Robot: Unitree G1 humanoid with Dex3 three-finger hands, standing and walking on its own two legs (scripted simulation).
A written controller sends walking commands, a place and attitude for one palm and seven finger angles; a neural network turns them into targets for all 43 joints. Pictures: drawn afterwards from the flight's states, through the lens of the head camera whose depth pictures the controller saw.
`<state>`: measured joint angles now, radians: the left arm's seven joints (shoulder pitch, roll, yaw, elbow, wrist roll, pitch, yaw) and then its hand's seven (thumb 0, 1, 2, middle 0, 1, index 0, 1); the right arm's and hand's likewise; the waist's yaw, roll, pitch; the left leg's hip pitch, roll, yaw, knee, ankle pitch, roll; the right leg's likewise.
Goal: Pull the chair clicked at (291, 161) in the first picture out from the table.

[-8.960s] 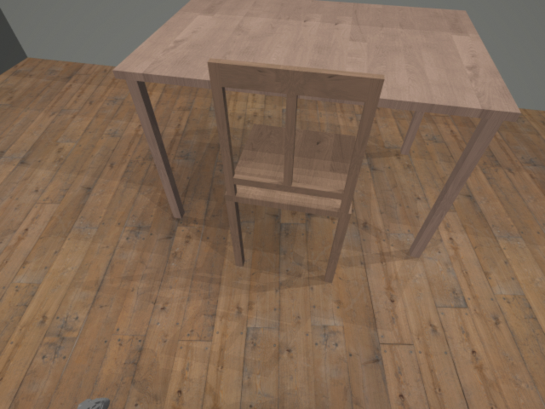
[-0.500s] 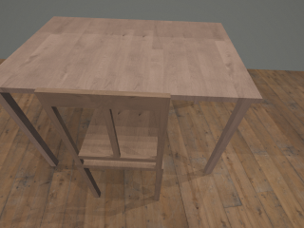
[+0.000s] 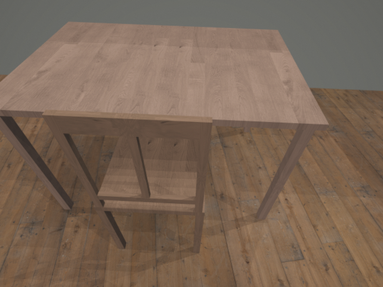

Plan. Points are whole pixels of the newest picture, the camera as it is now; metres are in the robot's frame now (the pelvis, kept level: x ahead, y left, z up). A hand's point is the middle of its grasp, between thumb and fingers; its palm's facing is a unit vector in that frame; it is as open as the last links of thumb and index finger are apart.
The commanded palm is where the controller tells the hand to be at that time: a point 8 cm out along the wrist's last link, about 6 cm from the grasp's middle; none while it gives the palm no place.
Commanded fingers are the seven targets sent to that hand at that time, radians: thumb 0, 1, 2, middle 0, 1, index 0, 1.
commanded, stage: look again from close up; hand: left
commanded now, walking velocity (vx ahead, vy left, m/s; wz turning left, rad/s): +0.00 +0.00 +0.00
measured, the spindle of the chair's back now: (140, 169) +0.45 +0.18 -0.09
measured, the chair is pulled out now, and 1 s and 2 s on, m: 0.00 0.00 0.00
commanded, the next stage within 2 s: raise the hand toward the chair's back in 0.20 s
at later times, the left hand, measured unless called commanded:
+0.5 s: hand (101, 275) +0.16 +0.19 -0.04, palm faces +0.22 -0.96 -0.14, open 7.6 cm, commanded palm +0.10 +0.21 -0.07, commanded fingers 0.00 0.64 0.79 -0.17 -0.26 -0.17 -0.26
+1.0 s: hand (114, 281) +0.15 +0.17 -0.06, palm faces -0.03 -1.00 -0.03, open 11.7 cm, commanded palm +0.12 +0.24 -0.06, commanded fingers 0.00 0.06 0.54 -0.12 -0.17 -0.12 -0.17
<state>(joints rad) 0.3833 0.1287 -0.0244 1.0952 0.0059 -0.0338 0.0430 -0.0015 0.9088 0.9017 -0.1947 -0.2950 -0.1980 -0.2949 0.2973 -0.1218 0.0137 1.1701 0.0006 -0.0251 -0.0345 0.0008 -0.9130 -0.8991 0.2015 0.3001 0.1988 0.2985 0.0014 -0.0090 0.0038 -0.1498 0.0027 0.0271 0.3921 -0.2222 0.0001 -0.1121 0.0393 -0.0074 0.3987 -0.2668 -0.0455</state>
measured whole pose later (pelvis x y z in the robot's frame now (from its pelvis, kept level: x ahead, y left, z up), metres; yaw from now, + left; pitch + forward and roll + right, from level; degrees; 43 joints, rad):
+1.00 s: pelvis -0.06 +0.00 -0.12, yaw +2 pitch +16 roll -3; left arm 0.39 0.21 0.06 -0.03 -0.24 -0.43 -0.27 0.01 0.28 0.64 -0.13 -0.20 -0.13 -0.20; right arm 0.16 -0.19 0.04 0.53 0.02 -0.16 -0.05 0.01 -0.90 -0.90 0.21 0.30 0.20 0.30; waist 0.03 0.05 -0.14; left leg -1.03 0.01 -0.06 1.27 -0.51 0.00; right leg -0.94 0.03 -0.12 1.23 -0.57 -0.06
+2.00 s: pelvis -0.04 +0.03 -0.08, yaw +2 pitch +14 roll -3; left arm 0.29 0.28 0.22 0.09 -0.29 -0.37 -0.28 -0.02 -0.50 0.30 -0.06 -0.08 -0.06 -0.08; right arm 0.25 -0.25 0.02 0.55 0.03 -0.16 -0.07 0.01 -0.90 -0.90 0.21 0.30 0.20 0.30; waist -0.03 0.04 -0.14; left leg -0.88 0.00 -0.02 1.11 -0.48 0.04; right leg -0.79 0.02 -0.08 1.05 -0.52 -0.02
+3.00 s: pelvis -0.04 +0.02 -0.10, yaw +1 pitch +17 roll -3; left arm 0.17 0.24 0.16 0.18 -0.25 -0.41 -0.21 -0.02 -0.50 0.30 -0.06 -0.08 -0.06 -0.08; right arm 0.23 -0.26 0.01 0.55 0.02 -0.13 -0.04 0.01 -0.90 -0.90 0.21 0.30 0.20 0.30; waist -0.05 0.03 -0.15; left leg -0.97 0.00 -0.02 1.17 -0.51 0.03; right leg -0.88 0.03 -0.07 1.13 -0.55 -0.02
